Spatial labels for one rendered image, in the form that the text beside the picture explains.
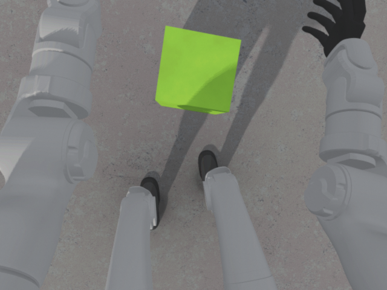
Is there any right robot forearm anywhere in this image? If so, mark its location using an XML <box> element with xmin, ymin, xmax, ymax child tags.
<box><xmin>319</xmin><ymin>38</ymin><xmax>387</xmax><ymax>178</ymax></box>

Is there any robot right thigh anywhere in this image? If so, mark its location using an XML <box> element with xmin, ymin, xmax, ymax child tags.
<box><xmin>203</xmin><ymin>172</ymin><xmax>278</xmax><ymax>290</ymax></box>

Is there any carton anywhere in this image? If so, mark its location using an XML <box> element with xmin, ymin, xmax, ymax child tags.
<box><xmin>155</xmin><ymin>26</ymin><xmax>241</xmax><ymax>115</ymax></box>

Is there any left robot forearm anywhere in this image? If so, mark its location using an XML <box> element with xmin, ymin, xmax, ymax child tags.
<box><xmin>0</xmin><ymin>0</ymin><xmax>102</xmax><ymax>172</ymax></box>

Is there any robot right hand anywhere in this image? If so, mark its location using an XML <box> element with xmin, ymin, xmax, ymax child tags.
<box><xmin>302</xmin><ymin>0</ymin><xmax>366</xmax><ymax>57</ymax></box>

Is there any left robot foot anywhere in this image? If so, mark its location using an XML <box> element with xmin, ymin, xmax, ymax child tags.
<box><xmin>140</xmin><ymin>177</ymin><xmax>160</xmax><ymax>230</ymax></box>

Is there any right robot upper arm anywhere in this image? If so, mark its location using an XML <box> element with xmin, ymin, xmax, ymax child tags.
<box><xmin>304</xmin><ymin>163</ymin><xmax>387</xmax><ymax>290</ymax></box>

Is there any left robot upper arm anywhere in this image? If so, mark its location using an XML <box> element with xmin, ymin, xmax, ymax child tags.
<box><xmin>0</xmin><ymin>115</ymin><xmax>98</xmax><ymax>290</ymax></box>

